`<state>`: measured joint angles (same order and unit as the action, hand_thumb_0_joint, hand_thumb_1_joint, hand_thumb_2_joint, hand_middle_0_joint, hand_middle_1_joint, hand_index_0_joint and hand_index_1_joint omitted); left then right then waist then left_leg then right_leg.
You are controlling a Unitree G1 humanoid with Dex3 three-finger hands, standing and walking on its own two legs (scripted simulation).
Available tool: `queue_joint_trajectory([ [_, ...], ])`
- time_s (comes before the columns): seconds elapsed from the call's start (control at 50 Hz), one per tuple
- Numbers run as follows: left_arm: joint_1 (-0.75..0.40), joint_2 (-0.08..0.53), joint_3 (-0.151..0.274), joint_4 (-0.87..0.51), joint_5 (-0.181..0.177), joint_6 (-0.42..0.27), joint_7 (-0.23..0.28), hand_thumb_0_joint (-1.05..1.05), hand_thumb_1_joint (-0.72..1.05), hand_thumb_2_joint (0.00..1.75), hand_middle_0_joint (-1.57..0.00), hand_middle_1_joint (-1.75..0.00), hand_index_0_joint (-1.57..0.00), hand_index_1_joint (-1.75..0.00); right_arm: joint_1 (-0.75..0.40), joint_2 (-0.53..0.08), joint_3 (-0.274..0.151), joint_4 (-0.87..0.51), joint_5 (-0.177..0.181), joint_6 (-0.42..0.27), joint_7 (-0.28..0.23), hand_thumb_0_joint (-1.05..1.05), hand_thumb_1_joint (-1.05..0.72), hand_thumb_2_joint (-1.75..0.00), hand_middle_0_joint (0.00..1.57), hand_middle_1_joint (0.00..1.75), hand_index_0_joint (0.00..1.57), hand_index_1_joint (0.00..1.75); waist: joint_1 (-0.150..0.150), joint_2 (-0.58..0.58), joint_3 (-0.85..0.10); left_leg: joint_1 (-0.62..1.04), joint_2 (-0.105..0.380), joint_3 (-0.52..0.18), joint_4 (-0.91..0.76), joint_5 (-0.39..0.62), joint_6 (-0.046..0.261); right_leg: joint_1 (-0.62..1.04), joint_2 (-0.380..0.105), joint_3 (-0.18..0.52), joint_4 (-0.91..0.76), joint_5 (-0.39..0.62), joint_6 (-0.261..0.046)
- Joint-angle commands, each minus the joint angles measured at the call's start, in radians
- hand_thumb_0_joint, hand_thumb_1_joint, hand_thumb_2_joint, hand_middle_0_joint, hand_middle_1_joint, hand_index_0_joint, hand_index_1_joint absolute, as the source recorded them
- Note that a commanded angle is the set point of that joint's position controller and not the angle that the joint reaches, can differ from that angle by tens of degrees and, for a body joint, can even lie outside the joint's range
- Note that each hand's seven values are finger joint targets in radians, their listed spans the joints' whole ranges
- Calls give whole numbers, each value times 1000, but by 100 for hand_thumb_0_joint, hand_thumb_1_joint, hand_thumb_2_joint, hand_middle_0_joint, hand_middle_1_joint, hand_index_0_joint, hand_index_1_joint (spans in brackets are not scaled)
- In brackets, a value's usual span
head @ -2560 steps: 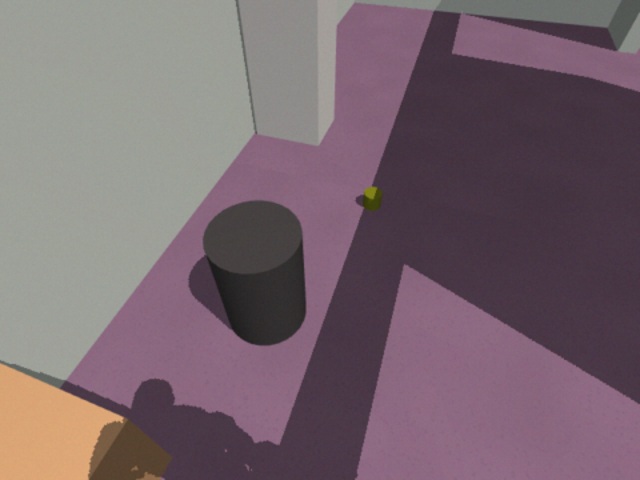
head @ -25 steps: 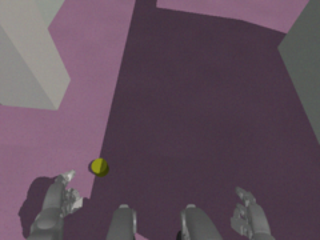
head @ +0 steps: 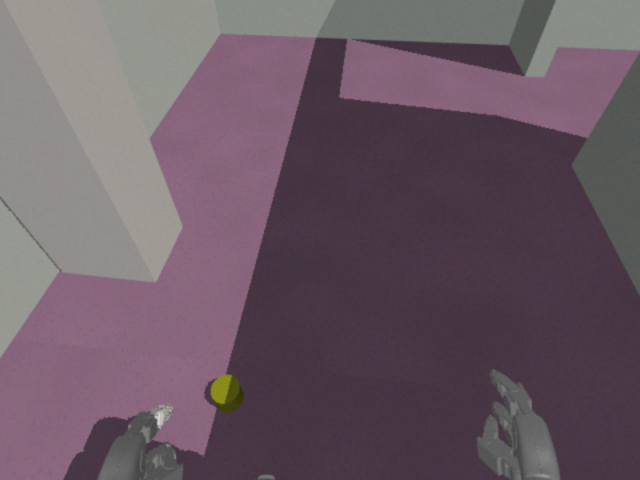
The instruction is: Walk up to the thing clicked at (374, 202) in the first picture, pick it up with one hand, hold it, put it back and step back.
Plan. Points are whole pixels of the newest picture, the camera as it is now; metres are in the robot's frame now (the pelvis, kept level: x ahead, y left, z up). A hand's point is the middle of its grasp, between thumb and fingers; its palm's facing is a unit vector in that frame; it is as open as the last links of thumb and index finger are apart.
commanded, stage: home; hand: left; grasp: from above
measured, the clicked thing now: (227, 393) +0.48 +0.27 -0.68
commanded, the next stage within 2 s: stand in 1.80 s
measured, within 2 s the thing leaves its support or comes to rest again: neither
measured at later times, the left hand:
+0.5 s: hand (181, 467) +0.17 +0.18 -0.05, palm faces +0.04 -0.98 -0.19, open 7.4 cm
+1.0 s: hand (178, 469) +0.17 +0.18 -0.05, palm faces +0.04 -0.98 -0.20, open 7.4 cm
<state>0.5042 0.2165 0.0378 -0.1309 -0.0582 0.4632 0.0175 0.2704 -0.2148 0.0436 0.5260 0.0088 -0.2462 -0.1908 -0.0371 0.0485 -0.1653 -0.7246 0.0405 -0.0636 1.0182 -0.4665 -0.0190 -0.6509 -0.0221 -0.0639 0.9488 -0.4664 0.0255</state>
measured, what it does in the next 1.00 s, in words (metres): stands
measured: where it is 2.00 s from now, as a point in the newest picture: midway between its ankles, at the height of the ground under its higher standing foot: outside the picture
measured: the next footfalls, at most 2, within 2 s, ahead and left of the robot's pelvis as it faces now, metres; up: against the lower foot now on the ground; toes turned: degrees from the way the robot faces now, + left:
none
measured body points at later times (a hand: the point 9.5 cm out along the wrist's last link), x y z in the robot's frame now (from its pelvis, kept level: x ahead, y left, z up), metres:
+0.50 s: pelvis +0.00 +0.00 +0.00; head +0.02 +0.01 +0.45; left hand +0.16 +0.23 -0.03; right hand +0.15 -0.25 -0.06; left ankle +0.02 +0.13 -0.68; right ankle +0.00 -0.14 -0.68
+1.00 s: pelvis +0.00 +0.00 +0.00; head +0.02 +0.01 +0.45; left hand +0.16 +0.23 -0.03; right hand +0.16 -0.24 -0.06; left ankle +0.02 +0.13 -0.68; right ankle +0.00 -0.14 -0.68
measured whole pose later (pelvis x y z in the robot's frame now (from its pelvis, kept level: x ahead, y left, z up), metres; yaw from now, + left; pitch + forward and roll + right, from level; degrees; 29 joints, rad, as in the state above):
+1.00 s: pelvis +0.00 +0.00 +0.00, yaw +0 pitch +9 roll -3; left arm 0.50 0.23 0.03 -0.14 -0.06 0.46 0.02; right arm 0.29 -0.21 0.04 0.55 0.00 -0.26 -0.19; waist -0.04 0.04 -0.15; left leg -0.71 0.04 -0.06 1.02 -0.48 -0.02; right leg -0.64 -0.02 -0.06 0.95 -0.47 0.03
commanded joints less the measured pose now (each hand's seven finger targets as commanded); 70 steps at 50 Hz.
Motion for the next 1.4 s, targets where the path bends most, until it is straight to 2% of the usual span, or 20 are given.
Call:
queue_joint_trajectory([
  [0.0, -52, 107, 62, -200, 11, -58, -1, 0, 90, 90, -20, -30, -20, -30, -55, -126, -59, -142, -4, -68, -10, 0, -90, -90, 20, 30, 20, 30, -11, 16, -64, 127, -39, 20, -182, 124, 28, 18, 41, -12, -164, 118, -22],
  [0.14, -30, 105, 64, -186, 12, -62, 4, 0, 90, 90, -20, -30, -20, -30, -64, -122, -55, -131, -6, -71, -8, 0, -90, -90, 20, 30, 20, 30, -2, 14, -56, 125, -39, 25, -179, 129, 29, 30, 40, -11, -166, 126, -20],
  [0.26, -15, 104, 59, -185, 12, -61, 5, 0, 90, 90, -20, -30, -20, -30, -56, -121, -58, -127, -8, -69, -10, 0, -90, -90, 20, 30, 20, 30, -5, 11, -96, 139, -43, 32, -154, 204, 30, 51, 38, -3, -162, 198, -18],
  [0.36, -31, 102, 54, -182, 12, -59, 6, 0, 90, 90, -20, -30, -20, -30, -61, -122, -58, -127, -7, -69, -11, 0, -90, -90, 20, 30, 20, 30, -3, -7, -64, 129, -36, 18, -180, 157, 28, 41, 45, -14, -164, 150, -18],
  [0.4, -38, 116, 70, -203, 11, -62, 7, 0, 90, 90, -20, -30, -20, -30, -56, -123, -62, -127, -8, -71, -11, 0, -90, -90, 20, 30, 20, 30, -2, 11, -85, 138, -37, 23, -176, 173, 26, 48, 44, -10, -159, 162, -20],
  [0.42, -18, 98, 47, -184, 11, -58, 4, 0, 90, 90, -20, -30, -20, -30, -55, -126, -61, -126, -5, -69, -10, 0, -90, -90, 20, 30, 20, 30, -3, 15, -74, 144, -34, 20, -184, 172, 25, 38, 46, -14, -156, 161, -21],
  [0.48, -31, 116, 66, -201, 9, -59, 6, 0, 90, 90, -20, -30, -20, -30, -58, -126, -63, -129, -7, -70, -10, 0, -90, -90, 20, 30, 20, 30, 2, -4, -70, 131, -35, 19, -179, 167, 27, 44, 46, -13, -163, 156, -18],
  [0.58, -19, 96, 48, -174, 9, -52, 4, 0, 90, 90, -20, -30, -20, -30, -57, -123, -59, -129, -6, -70, -10, 0, -90, -90, 20, 30, 20, 30, -3, -11, -40, 121, -36, 27, -180, 136, 29, 33, 42, -8, -176, 131, -16],
  [0.64, -14, 120, 69, -186, 12, -54, 6, 0, 90, 90, -20, -30, -20, -30, -54, -130, -65, -128, -8, -73, -11, 0, -90, -90, 20, 30, 20, 30, -1, 17, -67, 136, -31, 21, -187, 159, 24, 41, 46, -13, -157, 145, -22],
  [0.68, -21, 77, 23, -174, 12, -52, 1, 0, 90, 90, -20, -30, -20, -30, -55, -121, -58, -126, -7, -71, -8, 0, -90, -90, 20, 30, 20, 30, -7, 27, -45, 135, -29, 10, -195, 156, 21, 23, 48, -18, -150, 143, -23],
  [0.7, -23, 98, 53, -182, 9, -51, 4, 0, 90, 90, -20, -30, -20, -30, -54, -126, -62, -130, -7, -72, -9, 0, -90, -90, 20, 30, 20, 30, -1, 17, -59, 134, -30, 15, -185, 161, 24, 33, 47, -16, -154, 146, -21],
  [0.74, -47, 124, 65, -206, 9, -56, 6, 0, 90, 90, -20, -30, -20, -30, -57, -129, -63, -128, -6, -70, -9, 0, -90, -90, 20, 30, 20, 30, -1, 28, -62, 130, -30, 15, -189, 146, 24, 31, 48, -14, -155, 133, -21],
  [0.82, -35, 118, 58, -196, 10, -56, 6, 0, 90, 90, -20, -30, -20, -30, -61, -129, -61, -132, -5, -69, -9, 0, -90, -90, 20, 30, 20, 30, 2, 16, -41, 115, -31, 15, -198, 98, 27, 23, 45, -11, -164, 96, -21],
  [0.92, -20, 110, 52, -201, 10, -54, 6, 0, 90, 90, -20, -30, -20, -30, -52, -128, -62, -134, -6, -70, -9, 0, -90, -90, 20, 30, 20, 30, -2, 22, -72, 137, -30, 19, -183, 164, 24, 34, 45, -13, -152, 149, -23],
  [1.06, -32, 116, 56, -196, 8, -56, 6, 0, 90, 90, -20, -30, -20, -30, -53, -130, -65, -136, -7, -67, -10, 0, -90, -90, 20, 30, 20, 30, -7, 13, -64, 128, -31, 18, -182, 137, 27, 26, 45, -9, -157, 128, -20],
  [1.16, -11, 123, 67, -196, 6, -55, 8, 0, 90, 90, -20, -30, -20, -30, -44, -131, -66, -138, -5, -63, -10, 0, -90, -90, 20, 30, 20, 30, -7, 0, -86, 138, -33, 26, -163, 209, 29, 49, 42, -7, -153, 191, -21],
  [1.18, -27, 116, 53, -215, 5, -58, 8, 0, 90, 90, -20, -30, -20, -30, -51, -124, -61, -138, -4, -61, -9, 0, -90, -90, 20, 30, 20, 30, 0, 5, -78, 130, -34, 25, -162, 205, 28, 49, 41, -7, -156, 189, -20],
  [1.26, -30, 122, 60, -205, 9, -60, 9, 0, 90, 90, -20, -30, -20, -30, -52, -129, -66, -136, -5, -58, -9, 0, -90, -90, 20, 30, 20, 30, -1, 11, -72, 127, -31, 20, -178, 161, 27, 38, 44, -10, -155, 148, -22],
  [1.32, -25, 108, 47, -208, 5, -57, 7, 0, 90, 90, -20, -30, -20, -30, -49, -131, -66, -137, -4, -58, -8, 0, -90, -90, 20, 30, 20, 30, -4, 25, -69, 136, -26, 14, -183, 177, 24, 38, 45, -13, -146, 161, -24],
  [1.38, -19, 116, 61, -199, 7, -59, 9, 0, 90, 90, -20, -30, -20, -30, -48, -132, -70, -140, -5, -58, -7, 0, -90, -90, 20, 30, 20, 30, -1, 18, -80, 138, -25, 13, -181, 184, 23, 39, 46, -14, -142, 162, -25],
])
